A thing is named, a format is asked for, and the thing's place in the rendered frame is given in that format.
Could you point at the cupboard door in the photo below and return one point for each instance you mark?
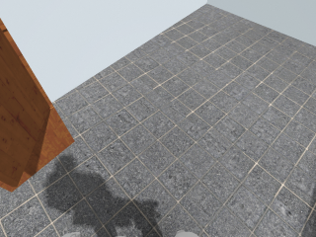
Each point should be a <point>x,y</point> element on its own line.
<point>23,110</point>

